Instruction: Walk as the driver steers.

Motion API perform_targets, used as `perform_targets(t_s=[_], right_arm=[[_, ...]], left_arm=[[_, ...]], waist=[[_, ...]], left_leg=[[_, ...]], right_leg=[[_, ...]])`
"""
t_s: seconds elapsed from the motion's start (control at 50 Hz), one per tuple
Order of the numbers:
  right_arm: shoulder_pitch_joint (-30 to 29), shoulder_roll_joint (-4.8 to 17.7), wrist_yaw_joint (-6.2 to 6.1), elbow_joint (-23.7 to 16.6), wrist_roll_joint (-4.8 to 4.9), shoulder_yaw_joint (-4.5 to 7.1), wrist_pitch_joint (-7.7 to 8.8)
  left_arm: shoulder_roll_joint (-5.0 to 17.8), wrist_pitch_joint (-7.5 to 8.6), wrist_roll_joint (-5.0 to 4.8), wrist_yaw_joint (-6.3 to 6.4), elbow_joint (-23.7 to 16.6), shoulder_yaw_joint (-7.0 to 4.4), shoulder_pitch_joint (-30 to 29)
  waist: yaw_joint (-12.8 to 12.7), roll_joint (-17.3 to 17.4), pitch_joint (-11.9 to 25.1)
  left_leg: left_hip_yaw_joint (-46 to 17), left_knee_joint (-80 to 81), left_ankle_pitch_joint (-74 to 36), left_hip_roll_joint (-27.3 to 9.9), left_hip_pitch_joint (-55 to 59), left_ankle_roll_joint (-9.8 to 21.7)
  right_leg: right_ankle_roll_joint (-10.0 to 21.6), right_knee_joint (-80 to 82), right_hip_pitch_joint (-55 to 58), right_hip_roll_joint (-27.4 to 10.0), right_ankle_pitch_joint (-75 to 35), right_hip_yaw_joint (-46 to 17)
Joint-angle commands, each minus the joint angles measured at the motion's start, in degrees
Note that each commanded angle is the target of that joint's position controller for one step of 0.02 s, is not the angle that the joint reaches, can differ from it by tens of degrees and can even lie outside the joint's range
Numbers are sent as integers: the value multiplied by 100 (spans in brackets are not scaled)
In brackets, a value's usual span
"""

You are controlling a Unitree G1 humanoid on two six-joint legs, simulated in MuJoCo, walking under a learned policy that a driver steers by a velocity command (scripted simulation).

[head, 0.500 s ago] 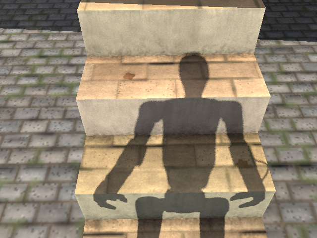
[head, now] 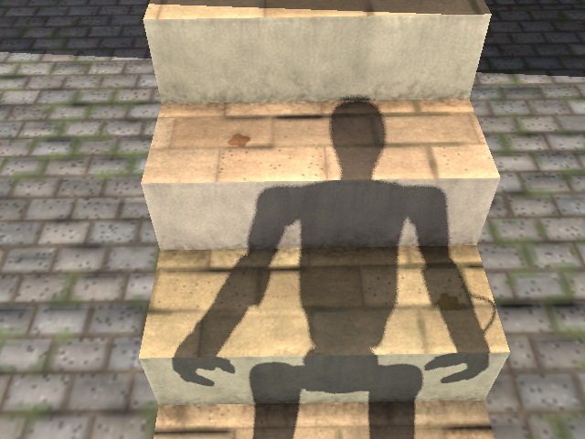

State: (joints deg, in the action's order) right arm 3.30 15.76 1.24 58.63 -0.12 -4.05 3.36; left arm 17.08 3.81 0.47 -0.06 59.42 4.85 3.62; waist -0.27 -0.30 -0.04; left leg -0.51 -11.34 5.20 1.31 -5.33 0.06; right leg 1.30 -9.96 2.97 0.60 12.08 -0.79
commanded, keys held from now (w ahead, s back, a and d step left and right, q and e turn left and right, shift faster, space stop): w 0.68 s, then no key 0.32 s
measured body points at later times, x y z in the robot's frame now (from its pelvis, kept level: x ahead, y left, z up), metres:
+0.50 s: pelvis +0.00 +0.00 +0.00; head +0.00 +0.00 +0.45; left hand +0.13 +0.27 -0.12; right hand +0.14 -0.25 -0.13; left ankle +0.01 +0.12 -0.75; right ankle -0.07 -0.10 -0.75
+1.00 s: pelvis -0.01 +0.01 +0.00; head +0.00 +0.00 +0.45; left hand +0.09 +0.28 -0.13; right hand +0.11 -0.25 -0.14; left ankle +0.01 +0.12 -0.75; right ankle -0.07 -0.10 -0.75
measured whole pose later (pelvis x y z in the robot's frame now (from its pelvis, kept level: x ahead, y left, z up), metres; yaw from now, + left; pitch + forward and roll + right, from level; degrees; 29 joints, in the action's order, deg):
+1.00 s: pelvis -0.01 +0.01 +0.00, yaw +0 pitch -2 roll +1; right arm 5.8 16.7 1.0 58.6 -0.2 -4.0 2.7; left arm 17.6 2.3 0.5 0.0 60.3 3.1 6.1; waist -0.2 -0.1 -2.1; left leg -0.7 -16.4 7.3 1.5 -7.6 0.4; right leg 0.7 -15.8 0.5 0.1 14.7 -0.5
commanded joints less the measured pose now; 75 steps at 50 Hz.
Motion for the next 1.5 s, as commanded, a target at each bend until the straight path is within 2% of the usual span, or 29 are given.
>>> perform_targets(t_s=[0.02,0.46,0.48,0.68,0.78,1.04,1.12,1.26,1.5], right_arm=[[-347,660,-14,-300,4,123,68],[-345,661,-12,-299,4,127,68],[-394,663,-28,-369,22,97,86],[-395,695,-35,-479,15,45,91],[-171,743,-35,-375,17,68,72],[178,794,-67,-204,-10,161,-44],[108,711,-86,-237,-21,120,-58],[45,687,-71,-318,10,69,7],[-176,666,-43,-496,10,44,69]], left_arm=[[758,65,-4,19,-280,-140,-323],[750,63,-4,19,-284,-145,-320],[830,48,0,31,-325,-189,-337],[789,17,1,14,-375,-212,-349],[831,-5,-8,9,-285,-249,-141],[828,-153,-10,58,-72,-356,235],[730,-159,1,70,-105,-313,164],[706,-79,1,42,-205,-251,102],[712,-11,-5,24,-357,-234,-111]], waist=[[-3,-15,344],[-5,-15,341],[-23,18,263],[-22,-4,349],[-19,-23,281],[7,18,70],[7,23,92],[-12,5,88],[-16,-9,218]], left_leg=[[-549,-53,-1170,-790,367,43],[-561,-42,-1172,-783,368,48],[-538,-73,-1189,-782,300,42],[-530,-125,-1124,-778,299,24],[-503,-316,-1257,-770,261,54],[-558,-495,-826,-666,22,82],[-598,-301,-498,-624,46,74],[-587,-232,-759,-683,130,101],[-570,-184,-1061,-724,211,71]], right_leg=[[4,17,-250,-899,-1723,-410],[-8,22,-254,-904,-1670,-392],[-34,-49,-272,-885,-1656,-415],[-47,-95,-275,-870,-1599,-423],[-48,-260,-296,-867,-1728,-388],[17,-487,-572,-772,-981,-388],[17,-287,-588,-748,-674,-418],[15,-198,-488,-814,-1113,-403],[-26,-159,-368,-856,-1482,-391]])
